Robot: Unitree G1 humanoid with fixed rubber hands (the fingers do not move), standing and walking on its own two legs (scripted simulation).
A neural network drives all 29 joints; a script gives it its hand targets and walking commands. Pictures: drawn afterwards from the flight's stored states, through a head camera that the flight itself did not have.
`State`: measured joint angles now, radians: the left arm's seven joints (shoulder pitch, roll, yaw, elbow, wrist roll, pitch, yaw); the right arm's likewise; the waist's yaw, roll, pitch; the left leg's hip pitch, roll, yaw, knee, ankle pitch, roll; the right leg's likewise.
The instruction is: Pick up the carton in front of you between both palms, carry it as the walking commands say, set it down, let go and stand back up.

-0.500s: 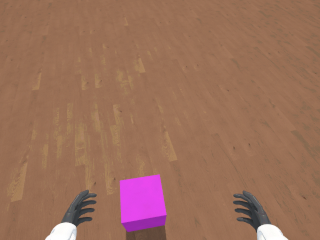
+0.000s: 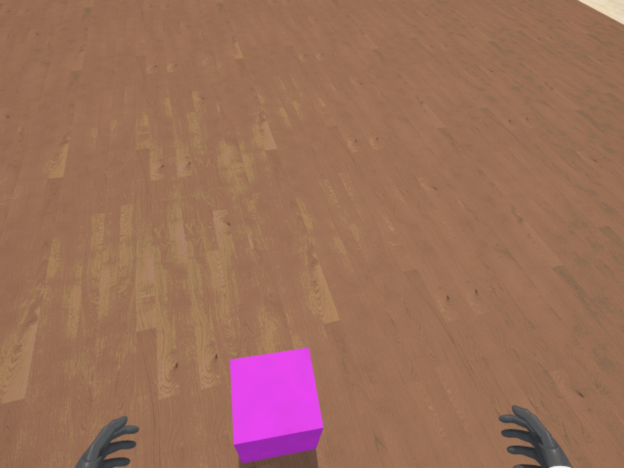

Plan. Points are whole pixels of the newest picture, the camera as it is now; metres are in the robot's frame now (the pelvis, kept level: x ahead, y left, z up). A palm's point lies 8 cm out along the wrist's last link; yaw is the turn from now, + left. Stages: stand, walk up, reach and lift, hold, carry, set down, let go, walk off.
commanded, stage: stand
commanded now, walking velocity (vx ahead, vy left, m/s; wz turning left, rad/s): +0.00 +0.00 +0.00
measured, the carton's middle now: (275, 406) +0.36 +0.07 -0.64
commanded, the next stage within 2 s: none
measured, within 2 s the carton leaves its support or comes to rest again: neither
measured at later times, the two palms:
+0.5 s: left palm out of the picture +0.11 +0.30 -0.10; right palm out of the picture +0.10 -0.29 -0.08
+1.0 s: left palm out of the picture +0.08 +0.31 -0.10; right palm out of the picture +0.07 -0.31 -0.09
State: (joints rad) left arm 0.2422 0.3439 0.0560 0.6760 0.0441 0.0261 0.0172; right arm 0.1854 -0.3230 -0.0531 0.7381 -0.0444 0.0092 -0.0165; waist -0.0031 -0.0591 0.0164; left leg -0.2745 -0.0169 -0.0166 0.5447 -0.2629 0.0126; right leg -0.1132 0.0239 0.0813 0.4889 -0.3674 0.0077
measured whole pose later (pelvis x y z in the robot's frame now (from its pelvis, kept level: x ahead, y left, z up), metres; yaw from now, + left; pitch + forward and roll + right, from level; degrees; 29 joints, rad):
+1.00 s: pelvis -0.01 +0.01 +0.01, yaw -1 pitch -3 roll +0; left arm 0.18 0.39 0.01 0.96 0.02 -0.01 0.02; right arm 0.12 -0.37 -0.02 1.02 -0.02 0.00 -0.01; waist -0.01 -0.03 0.04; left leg -0.18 -0.02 0.00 0.40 -0.18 0.02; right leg -0.03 0.01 0.09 0.35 -0.28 0.02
